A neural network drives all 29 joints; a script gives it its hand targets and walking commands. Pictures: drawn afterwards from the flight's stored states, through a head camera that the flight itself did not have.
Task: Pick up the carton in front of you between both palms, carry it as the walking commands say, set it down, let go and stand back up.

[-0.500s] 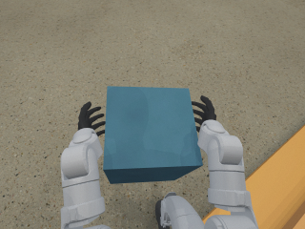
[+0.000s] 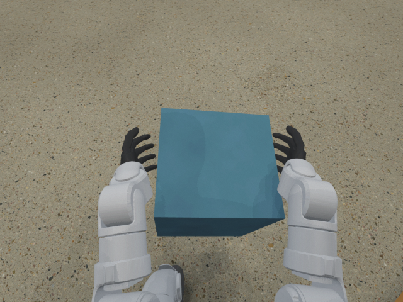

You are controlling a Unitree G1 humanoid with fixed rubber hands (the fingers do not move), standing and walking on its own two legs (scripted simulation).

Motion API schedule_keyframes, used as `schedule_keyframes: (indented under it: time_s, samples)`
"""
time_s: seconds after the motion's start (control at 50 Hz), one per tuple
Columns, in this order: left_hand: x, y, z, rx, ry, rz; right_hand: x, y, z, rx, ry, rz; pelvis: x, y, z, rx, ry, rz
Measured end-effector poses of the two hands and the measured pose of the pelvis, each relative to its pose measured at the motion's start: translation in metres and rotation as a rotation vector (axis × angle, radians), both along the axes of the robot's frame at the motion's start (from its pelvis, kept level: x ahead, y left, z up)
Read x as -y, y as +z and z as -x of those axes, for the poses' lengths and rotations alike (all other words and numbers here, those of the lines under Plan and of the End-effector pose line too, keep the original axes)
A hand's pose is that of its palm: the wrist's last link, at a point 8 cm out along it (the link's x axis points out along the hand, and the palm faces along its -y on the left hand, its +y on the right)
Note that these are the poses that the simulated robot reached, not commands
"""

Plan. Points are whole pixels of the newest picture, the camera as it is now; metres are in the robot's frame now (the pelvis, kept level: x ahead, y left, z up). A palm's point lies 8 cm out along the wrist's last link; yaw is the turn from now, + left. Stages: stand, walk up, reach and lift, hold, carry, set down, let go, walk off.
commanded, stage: carry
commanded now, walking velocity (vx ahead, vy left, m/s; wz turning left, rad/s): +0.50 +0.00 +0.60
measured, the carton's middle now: (207, 181) +0.35 +0.00 -0.01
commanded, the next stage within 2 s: none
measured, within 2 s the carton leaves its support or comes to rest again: neither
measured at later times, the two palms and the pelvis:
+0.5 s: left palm (101, 68) +0.56 +0.23 +0.13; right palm (228, 46) +0.64 -0.05 +0.13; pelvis +0.30 +0.01 +0.02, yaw +16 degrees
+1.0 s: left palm (76, 32) +0.73 +0.34 +0.11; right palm (181, 11) +0.84 +0.07 +0.12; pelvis +0.56 +0.12 +0.03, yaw +21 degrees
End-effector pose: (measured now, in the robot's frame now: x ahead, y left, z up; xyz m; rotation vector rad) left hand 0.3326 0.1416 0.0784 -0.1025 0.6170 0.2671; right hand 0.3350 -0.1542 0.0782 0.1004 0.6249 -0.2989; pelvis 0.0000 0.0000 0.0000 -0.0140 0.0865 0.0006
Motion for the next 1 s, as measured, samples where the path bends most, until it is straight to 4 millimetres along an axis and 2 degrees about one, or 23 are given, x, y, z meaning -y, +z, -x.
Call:
schedule_keyframes:
  time_s: [0.04, 0.1, 0.2, 0.28, 0.36, 0.42, 0.5, 0.6, 0.72, 0.78, 0.86, 1.0]
  samples:
    - [-0.011, 0.003, -0.033, 0.037, -0.009, -0.001, -0.011, 0.006, -0.035, 0.038, 0.012, 0.004, -0.010, -0.008, -0.034, 0.010, 0.008, -0.001]
    - [-0.027, 0.006, -0.074, 0.044, -0.027, -0.015, -0.028, 0.015, -0.078, 0.052, 0.040, 0.019, -0.019, -0.006, -0.070, 0.006, 0.032, -0.023]
    - [-0.047, 0.019, -0.117, -0.007, 0.010, 0.008, -0.049, 0.026, -0.129, -0.001, 0.075, -0.003, -0.029, 0.014, -0.121, -0.006, 0.070, -0.007]
    - [-0.061, 0.035, -0.149, 0.009, 0.062, 0.020, -0.064, 0.043, -0.174, 0.015, 0.115, -0.002, -0.029, 0.024, -0.161, -0.015, 0.114, 0.002]
    - [-0.075, 0.049, -0.178, 0.034, 0.125, 0.007, -0.081, 0.058, -0.223, 0.042, 0.182, 0.002, -0.023, 0.028, -0.207, -0.021, 0.161, -0.001]
    - [-0.083, 0.055, -0.197, 0.039, 0.177, -0.005, -0.092, 0.062, -0.258, 0.049, 0.238, -0.006, -0.016, 0.027, -0.247, -0.023, 0.196, -0.005]
    - [-0.089, 0.053, -0.222, 0.030, 0.237, -0.038, -0.102, 0.052, -0.303, 0.048, 0.316, -0.016, -0.010, 0.016, -0.300, -0.016, 0.274, -0.001]
    - [-0.105, 0.042, -0.236, -0.092, 0.283, -0.051, -0.126, 0.040, -0.337, -0.058, 0.438, -0.012, -0.015, 0.028, -0.353, -0.015, 0.347, -0.033]
    - [-0.136, 0.046, -0.265, -0.092, 0.345, -0.062, -0.165, 0.044, -0.386, -0.045, 0.529, 0.012, -0.037, 0.032, -0.412, -0.014, 0.381, -0.048]
    - [-0.157, 0.046, -0.288, -0.055, 0.357, -0.063, -0.188, 0.047, -0.412, -0.004, 0.548, 0.022, -0.058, 0.025, -0.446, -0.008, 0.393, -0.045]
    - [-0.186, 0.035, -0.326, -0.029, 0.351, -0.050, -0.215, 0.040, -0.448, 0.023, 0.546, 0.044, -0.090, 0.009, -0.490, 0.007, 0.377, -0.055]
    - [-0.203, 0.035, -0.401, -0.119, 0.271, -0.035, -0.223, 0.039, -0.503, -0.071, 0.475, 0.060, -0.120, 0.025, -0.557, 0.008, 0.364, -0.021]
